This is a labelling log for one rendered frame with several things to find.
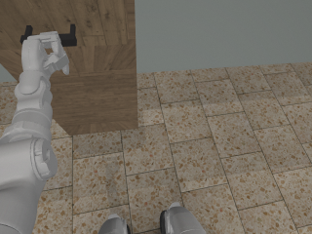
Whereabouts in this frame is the robot left thigh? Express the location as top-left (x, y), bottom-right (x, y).
top-left (98, 217), bottom-right (128, 234)

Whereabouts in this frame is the robot right shin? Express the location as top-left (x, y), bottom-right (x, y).
top-left (165, 202), bottom-right (180, 234)

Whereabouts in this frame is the robot left upper arm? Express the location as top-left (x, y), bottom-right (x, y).
top-left (0, 136), bottom-right (58, 234)

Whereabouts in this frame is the left robot hand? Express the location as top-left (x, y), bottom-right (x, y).
top-left (21, 31), bottom-right (69, 80)

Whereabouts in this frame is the left robot forearm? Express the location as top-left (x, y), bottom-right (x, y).
top-left (0, 70), bottom-right (53, 144)

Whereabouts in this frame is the cabinet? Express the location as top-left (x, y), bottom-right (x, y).
top-left (0, 0), bottom-right (138, 136)

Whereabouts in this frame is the handle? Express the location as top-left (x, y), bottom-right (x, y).
top-left (19, 23), bottom-right (77, 47)

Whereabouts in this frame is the drawer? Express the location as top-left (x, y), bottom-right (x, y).
top-left (0, 0), bottom-right (129, 50)

